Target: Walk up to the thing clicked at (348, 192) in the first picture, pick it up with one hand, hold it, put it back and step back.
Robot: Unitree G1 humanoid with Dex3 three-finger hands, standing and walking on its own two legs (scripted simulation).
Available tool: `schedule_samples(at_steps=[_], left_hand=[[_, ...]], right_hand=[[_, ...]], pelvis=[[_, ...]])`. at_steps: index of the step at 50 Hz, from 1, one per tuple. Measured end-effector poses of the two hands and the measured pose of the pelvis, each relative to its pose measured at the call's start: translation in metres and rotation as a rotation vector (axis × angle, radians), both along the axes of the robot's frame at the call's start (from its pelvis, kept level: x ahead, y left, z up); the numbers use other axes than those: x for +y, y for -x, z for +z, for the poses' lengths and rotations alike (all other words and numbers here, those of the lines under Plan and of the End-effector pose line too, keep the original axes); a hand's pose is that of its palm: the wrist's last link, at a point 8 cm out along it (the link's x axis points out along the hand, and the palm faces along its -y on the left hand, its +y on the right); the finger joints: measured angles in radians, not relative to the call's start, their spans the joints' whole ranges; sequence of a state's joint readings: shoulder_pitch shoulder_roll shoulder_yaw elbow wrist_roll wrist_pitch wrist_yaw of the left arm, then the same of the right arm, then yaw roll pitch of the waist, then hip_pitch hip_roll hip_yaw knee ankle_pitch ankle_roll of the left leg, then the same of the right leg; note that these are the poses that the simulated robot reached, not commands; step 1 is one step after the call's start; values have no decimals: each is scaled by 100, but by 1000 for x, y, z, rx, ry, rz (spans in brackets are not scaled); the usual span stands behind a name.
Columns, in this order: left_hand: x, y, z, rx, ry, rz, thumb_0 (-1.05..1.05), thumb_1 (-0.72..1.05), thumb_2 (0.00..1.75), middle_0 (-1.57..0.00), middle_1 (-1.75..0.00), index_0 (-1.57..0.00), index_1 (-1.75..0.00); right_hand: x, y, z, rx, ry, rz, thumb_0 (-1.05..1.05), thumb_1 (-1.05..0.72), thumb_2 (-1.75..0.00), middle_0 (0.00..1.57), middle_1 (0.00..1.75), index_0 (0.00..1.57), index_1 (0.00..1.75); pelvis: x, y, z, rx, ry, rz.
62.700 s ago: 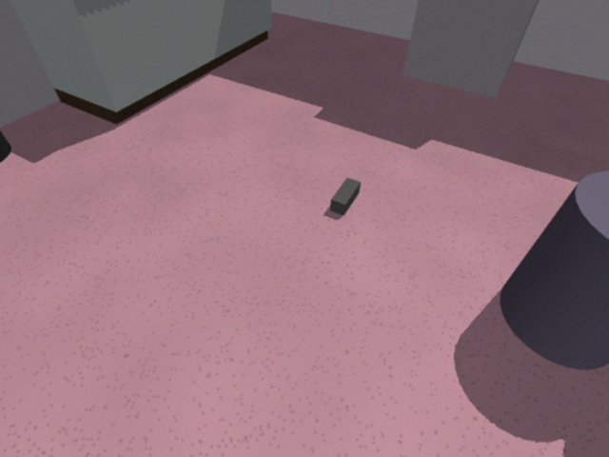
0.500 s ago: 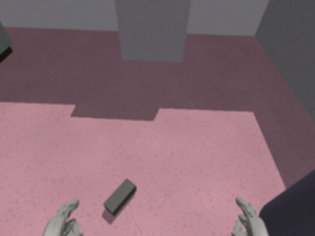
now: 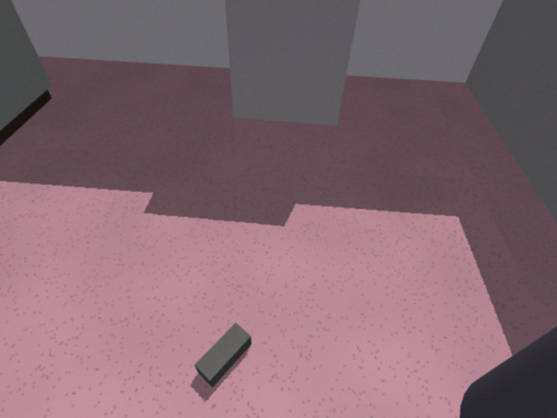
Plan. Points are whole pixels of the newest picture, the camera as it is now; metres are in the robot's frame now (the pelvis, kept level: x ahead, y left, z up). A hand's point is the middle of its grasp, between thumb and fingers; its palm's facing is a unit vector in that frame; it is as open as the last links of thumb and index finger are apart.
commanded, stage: stand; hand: left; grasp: from above
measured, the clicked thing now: (224, 353) +0.48 +0.17 -0.73
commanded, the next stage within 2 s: step back in 1.98 s
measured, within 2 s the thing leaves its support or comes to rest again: neither
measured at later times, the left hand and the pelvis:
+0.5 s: hand out of the picture +0.03 +0.23 -0.15, palm faces +0.04 -0.94 -0.34, open 7.4 cm; pelvis -0.01 -0.01 +0.02, yaw +0 degrees
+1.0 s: hand out of the picture +0.06 +0.22 -0.14, palm faces +0.02 -0.94 -0.34, open 7.4 cm; pelvis +0.00 -0.03 +0.02, yaw +0 degrees
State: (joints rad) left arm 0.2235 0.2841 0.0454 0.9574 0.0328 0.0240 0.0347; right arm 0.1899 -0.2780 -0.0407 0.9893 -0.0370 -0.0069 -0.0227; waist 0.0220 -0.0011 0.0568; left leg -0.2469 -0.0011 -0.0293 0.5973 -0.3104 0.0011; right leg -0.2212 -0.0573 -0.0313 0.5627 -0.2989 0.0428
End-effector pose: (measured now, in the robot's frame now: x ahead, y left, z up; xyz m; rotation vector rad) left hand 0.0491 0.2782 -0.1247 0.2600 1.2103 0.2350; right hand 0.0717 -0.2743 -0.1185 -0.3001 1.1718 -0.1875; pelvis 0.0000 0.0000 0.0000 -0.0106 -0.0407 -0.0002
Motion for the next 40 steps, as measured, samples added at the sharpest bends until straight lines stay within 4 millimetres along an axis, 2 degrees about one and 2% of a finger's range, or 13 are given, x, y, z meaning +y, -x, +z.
schedule_samples(at_steps=[8, 18, 28, 40], left_hand=[[1, 16, 6, 48, 2, 22, 1, 91, 90, -20, -30, -21, -30], [3, 23, 13, 64, -17, 24, 1, 91, 90, -20, -30, -21, -30], [-2, 21, 16, 76, -21, 20, 1, 91, 90, -20, -30, -21, -30], [-11, 6, 19, 57, -21, 3, 1, 91, 90, -20, -30, -21, -30]], right_hand=[[6, 5, 3, 19, -22, -10, 1, -91, -89, 20, 30, 20, 30], [-5, 11, 5, 33, -21, -19, 1, -91, -89, 20, 30, 20, 30], [-21, 19, 6, 63, -12, -31, 1, -91, -89, 20, 30, 20, 30], [-31, 21, 5, 77, -15, -31, 1, -91, -89, 20, 30, 20, 30]], pelvis=[[1, 3, 9, -24, -4, 2], [-5, 7, 14, -33, -7, 8], [-12, 7, 16, -30, -10, 6], [-21, 5, 16, -25, -10, 2]])
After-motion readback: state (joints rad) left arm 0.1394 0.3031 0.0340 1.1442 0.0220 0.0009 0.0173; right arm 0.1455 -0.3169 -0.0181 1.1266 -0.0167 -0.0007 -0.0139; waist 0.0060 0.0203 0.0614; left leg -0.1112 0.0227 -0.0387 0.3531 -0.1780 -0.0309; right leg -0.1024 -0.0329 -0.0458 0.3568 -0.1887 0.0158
